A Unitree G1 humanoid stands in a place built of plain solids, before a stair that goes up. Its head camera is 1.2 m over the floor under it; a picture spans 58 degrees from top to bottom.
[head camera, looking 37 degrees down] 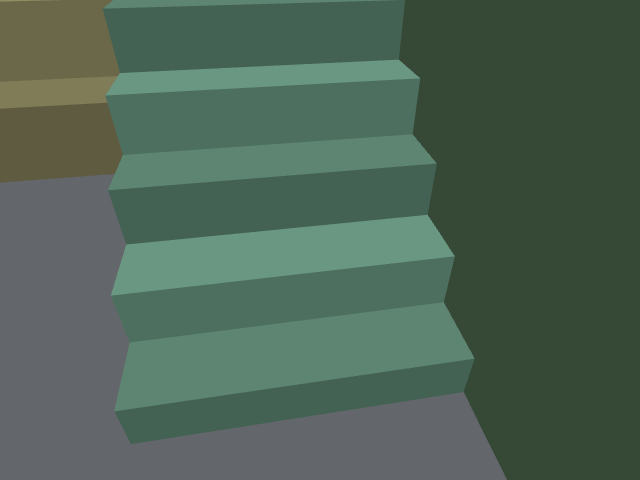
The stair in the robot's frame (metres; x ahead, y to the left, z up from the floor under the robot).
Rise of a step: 0.20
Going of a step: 0.23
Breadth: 1.00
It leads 10 degrees to the left of straight ahead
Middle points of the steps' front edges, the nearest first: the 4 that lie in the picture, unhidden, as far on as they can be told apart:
0.71 0.04 0.17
0.94 0.08 0.36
1.17 0.12 0.56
1.40 0.16 0.76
